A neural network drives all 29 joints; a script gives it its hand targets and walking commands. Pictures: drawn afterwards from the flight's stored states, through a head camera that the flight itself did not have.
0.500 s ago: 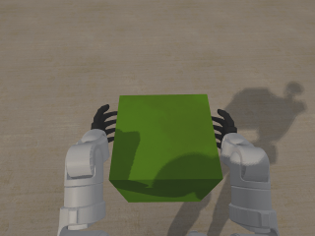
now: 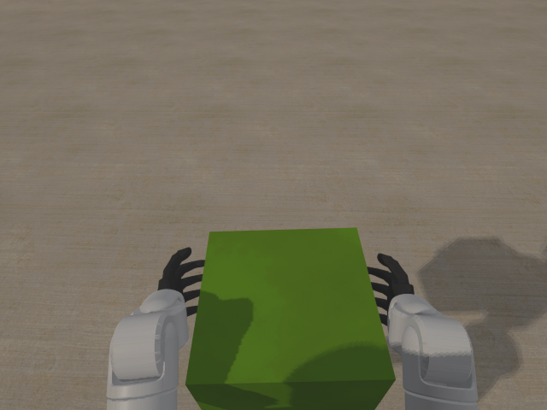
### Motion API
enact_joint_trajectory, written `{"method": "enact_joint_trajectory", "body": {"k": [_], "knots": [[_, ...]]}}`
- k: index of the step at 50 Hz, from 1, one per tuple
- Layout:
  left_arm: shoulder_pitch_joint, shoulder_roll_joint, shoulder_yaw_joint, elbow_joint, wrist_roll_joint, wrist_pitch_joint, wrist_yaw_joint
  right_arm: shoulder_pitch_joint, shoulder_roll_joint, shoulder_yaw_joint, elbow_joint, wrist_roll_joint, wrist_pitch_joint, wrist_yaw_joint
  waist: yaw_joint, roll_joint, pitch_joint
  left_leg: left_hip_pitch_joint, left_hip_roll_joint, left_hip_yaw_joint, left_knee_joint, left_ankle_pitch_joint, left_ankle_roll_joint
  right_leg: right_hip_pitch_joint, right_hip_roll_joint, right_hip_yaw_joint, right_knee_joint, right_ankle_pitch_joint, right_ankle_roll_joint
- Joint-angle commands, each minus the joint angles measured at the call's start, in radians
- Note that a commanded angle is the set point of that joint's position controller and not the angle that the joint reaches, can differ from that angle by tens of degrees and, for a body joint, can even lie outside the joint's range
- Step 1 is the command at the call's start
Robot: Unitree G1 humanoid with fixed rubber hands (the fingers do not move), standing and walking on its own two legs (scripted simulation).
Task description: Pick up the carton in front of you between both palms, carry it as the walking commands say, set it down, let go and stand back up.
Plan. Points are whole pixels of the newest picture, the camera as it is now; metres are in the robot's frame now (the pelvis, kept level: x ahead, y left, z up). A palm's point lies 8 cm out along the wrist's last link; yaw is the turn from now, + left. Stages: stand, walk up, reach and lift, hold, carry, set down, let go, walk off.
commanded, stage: carry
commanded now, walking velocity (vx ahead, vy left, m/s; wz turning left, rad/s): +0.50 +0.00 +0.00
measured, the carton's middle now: (285, 336) +0.26 +0.00 +0.01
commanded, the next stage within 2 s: none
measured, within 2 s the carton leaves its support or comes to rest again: neither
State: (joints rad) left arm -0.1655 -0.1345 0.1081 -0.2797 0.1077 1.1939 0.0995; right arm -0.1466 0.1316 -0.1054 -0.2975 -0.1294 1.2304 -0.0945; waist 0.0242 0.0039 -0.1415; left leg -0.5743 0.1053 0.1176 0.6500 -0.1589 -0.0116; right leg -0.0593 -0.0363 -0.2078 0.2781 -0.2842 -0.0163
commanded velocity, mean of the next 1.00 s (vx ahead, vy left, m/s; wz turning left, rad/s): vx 0.01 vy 0.00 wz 0.00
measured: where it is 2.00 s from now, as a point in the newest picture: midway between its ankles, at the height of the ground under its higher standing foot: outside the picture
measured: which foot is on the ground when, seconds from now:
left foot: up 0.00-0.10, down 0.12-1.00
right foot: down 0.00-0.14, up 0.16-0.42, down 0.44-1.00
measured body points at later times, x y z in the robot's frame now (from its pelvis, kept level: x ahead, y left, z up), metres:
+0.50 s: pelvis +0.24 +0.02 -0.01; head +0.22 +0.02 +0.44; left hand +0.53 +0.16 +0.09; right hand +0.51 -0.14 +0.08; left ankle +0.22 +0.11 -0.75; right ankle +0.27 -0.10 -0.75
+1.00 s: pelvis +0.29 +0.01 -0.01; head +0.26 +0.01 +0.43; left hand +0.57 +0.16 +0.07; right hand +0.56 -0.15 +0.07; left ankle +0.22 +0.11 -0.75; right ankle +0.27 -0.10 -0.75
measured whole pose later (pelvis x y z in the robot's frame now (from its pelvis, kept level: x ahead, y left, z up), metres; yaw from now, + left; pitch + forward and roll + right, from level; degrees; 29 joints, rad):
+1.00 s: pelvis +0.29 +0.01 -0.01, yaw -1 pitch +3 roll +0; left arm -0.19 -0.14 0.13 -0.27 0.13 1.20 0.08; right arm -0.18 0.14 -0.11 -0.28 -0.13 1.23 -0.10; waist 0.00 0.00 -0.14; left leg -0.21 0.07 0.18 0.55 -0.39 -0.01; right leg -0.31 -0.07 -0.19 0.57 -0.32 -0.01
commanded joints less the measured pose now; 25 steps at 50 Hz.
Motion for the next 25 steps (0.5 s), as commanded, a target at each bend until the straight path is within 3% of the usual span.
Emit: {"method": "enact_joint_trajectory", "body": {"k": [1,3,5,6,7,8,9,10,11,12,14,17,19,21,22,23,25], "knots": [[-0.419,-0.904,-0.700,-0.045,-0.414,0.019,-0.286,-0.516,0.908,0.716,-0.086,0.419,-0.024,0.244,0.001,-0.161,-0.089,0.040,-0.043,0.068,-0.105,0.092,0.010,0.084,-0.211,0.096,-0.077,0.361,-0.082],[-0.435,-0.879,-0.701,-0.041,-0.407,0.022,-0.280,-0.537,0.881,0.717,-0.089,0.428,-0.018,0.246,-0.001,-0.165,-0.076,0.097,-0.055,0.089,-0.147,0.108,0.025,0.100,-0.204,0.068,-0.002,0.459,-0.063],[-0.438,-0.854,-0.699,-0.032,-0.401,0.027,-0.275,-0.511,0.858,0.707,-0.065,0.427,-0.013,0.248,-0.024,-0.109,-0.140,0.355,-0.133,0.177,-0.230,0.141,0.034,0.037,-0.138,-0.032,0.256,0.664,-0.012],[-0.435,-0.840,-0.696,-0.024,-0.396,0.029,-0.272,-0.505,0.846,0.700,-0.054,0.423,-0.011,0.250,-0.037,-0.077,-0.198,0.557,-0.048,0.086,-0.224,0.217,0.046,-0.097,-0.114,-0.019,0.403,0.506,0.028],[-0.453,-0.841,-0.704,-0.028,-0.402,0.038,-0.271,-0.500,0.825,0.681,-0.032,0.411,-0.012,0.254,-0.047,0.118,-0.303,0.796,0.230,-0.291,-0.229,0.398,0.161,-0.335,-0.032,0.002,0.689,0.176,0.076],[-0.459,-0.851,-0.708,-0.023,-0.407,0.043,-0.272,-0.491,0.839,0.678,0.003,0.411,-0.018,0.253,-0.049,0.306,-0.348,0.872,0.321,-0.487,-0.288,0.602,0.270,-0.498,0.058,0.063,0.885,-0.235,0.083],[-0.467,-0.882,-0.710,-0.010,-0.409,0.038,-0.276,-0.485,0.861,0.676,-0.015,0.423,-0.024,0.255,-0.043,0.242,-0.331,0.818,0.330,-0.428,-0.294,0.698,0.280,-0.533,0.022,0.147,0.980,-0.284,0.060],[-0.481,-0.909,-0.711,-0.011,-0.413,0.027,-0.280,-0.502,0.900,0.686,-0.030,0.430,-0.031,0.257,-0.045,0.164,-0.326,0.766,0.303,-0.339,-0.290,0.726,0.250,-0.525,-0.017,0.184,0.951,-0.262,0.039],[-0.491,-0.938,-0.717,-0.022,-0.417,0.017,-0.281,-0.524,0.935,0.695,-0.051,0.439,-0.041,0.260,-0.040,0.093,-0.313,0.700,0.278,-0.263,-0.303,0.674,0.204,-0.498,-0.058,0.204,0.859,-0.219,0.030],[-0.495,-0.957,-0.723,-0.037,-0.417,0.008,-0.280,-0.545,0.966,0.704,-0.070,0.449,-0.050,0.263,-0.030,0.078,-0.295,0.630,0.242,-0.181,-0.332,0.600,0.157,-0.443,-0.085,0.206,0.692,-0.182,0.032],[-0.481,-0.973,-0.739,-0.065,-0.407,-0.008,-0.270,-0.545,0.985,0.714,-0.090,0.455,-0.063,0.268,-0.025,0.126,-0.295,0.566,0.188,-0.078,-0.344,0.584,0.132,-0.322,-0.041,0.144,0.486,-0.153,0.048],[-0.419,-0.969,-0.740,-0.082,-0.394,-0.018,-0.258,-0.494,0.956,0.713,-0.120,0.454,-0.067,0.271,-0.034,0.152,-0.322,0.568,0.181,-0.029,-0.323,0.545,0.144,-0.243,-0.018,0.087,0.310,-0.037,0.051],[-0.414,-0.944,-0.738,-0.112,-0.392,-0.014,-0.254,-0.496,0.931,0.716,-0.146,0.454,-0.062,0.271,-0.028,0.137,-0.320,0.531,0.152,0.012,-0.285,0.442,0.118,-0.163,-0.025,0.054,0.181,0.154,0.051],[-0.421,-0.911,-0.733,-0.120,-0.394,0.003,-0.257,-0.494,0.899,0.713,-0.137,0.442,-0.051,0.269,-0.025,0.096,-0.283,0.438,0.114,0.022,-0.249,0.224,0.057,-0.053,-0.074,0.065,0.076,0.323,0.055],[-0.423,-0.885,-0.726,-0.113,-0.394,0.015,-0.261,-0.481,0.879,0.708,-0.114,0.431,-0.044,0.267,-0.027,0.055,-0.278,0.367,0.105,0.025,-0.219,0.106,0.032,0.013,-0.148,0.119,0.087,0.408,0.052],[-0.439,-0.871,-0.716,-0.091,-0.384,0.022,-0.265,-0.492,0.864,0.713,-0.115,0.428,-0.031,0.264,-0.038,-0.014,-0.264,0.345,0.058,0.020,-0.229,0.016,0.002,-0.008,-0.209,0.174,0.140,0.503,0.030],[-0.410,-0.866,-0.688,-0.014,-0.377,0.032,-0.272,-0.524,0.842,0.711,-0.091,0.426,-0.003,0.264,-0.030,-0.087,-0.194,0.394,0.064,0.002,-0.219,0.052,-0.009,-0.094,-0.194,0.171,0.153,0.507,0.018]]}}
